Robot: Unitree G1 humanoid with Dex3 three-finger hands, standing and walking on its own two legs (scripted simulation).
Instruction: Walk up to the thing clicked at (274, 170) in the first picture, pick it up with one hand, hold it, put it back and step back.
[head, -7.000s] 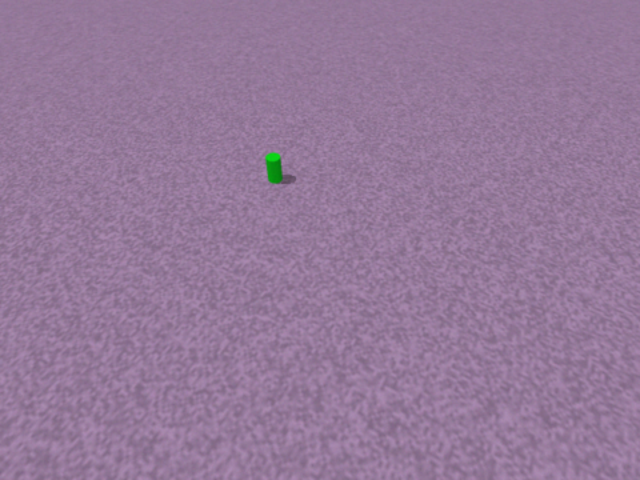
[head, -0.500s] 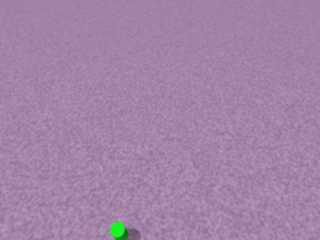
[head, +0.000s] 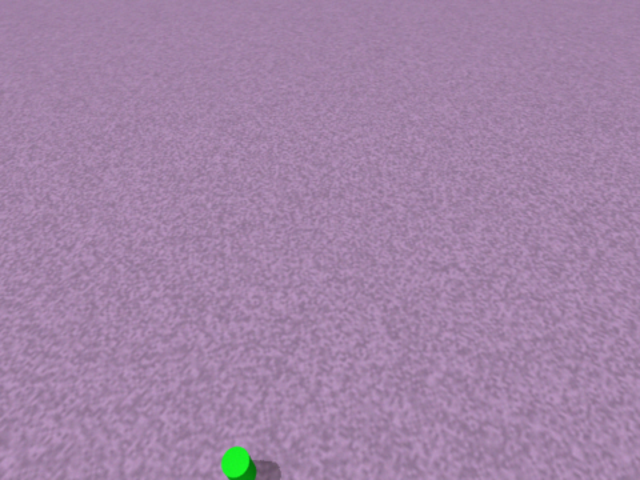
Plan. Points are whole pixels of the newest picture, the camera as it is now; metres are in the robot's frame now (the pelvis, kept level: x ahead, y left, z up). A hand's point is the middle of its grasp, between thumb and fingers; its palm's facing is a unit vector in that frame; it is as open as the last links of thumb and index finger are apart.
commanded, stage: stand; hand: left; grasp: from the side
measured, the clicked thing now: (239, 467) +0.30 +0.25 -0.72
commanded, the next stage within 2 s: go down in 0.68 s
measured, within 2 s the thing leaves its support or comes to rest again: neither
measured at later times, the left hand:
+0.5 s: hand out of the picture +0.08 +0.25 -0.15, palm faces -0.01 -0.94 -0.35, open 7.4 cm
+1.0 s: hand out of the picture +0.15 +0.26 -0.16, palm faces +0.06 -0.94 -0.33, open 10.5 cm
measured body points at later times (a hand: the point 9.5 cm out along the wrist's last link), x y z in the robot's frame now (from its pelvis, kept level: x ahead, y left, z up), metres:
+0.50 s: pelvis +0.00 +0.00 +0.00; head +0.01 -0.01 +0.45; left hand +0.08 +0.30 -0.13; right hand +0.07 -0.30 -0.14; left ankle +0.00 +0.14 -0.75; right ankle +0.01 -0.12 -0.75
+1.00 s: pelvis -0.01 +0.00 -0.02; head +0.04 +0.00 +0.43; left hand +0.15 +0.31 -0.14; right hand +0.09 -0.27 -0.14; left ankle +0.00 +0.14 -0.75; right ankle +0.01 -0.12 -0.75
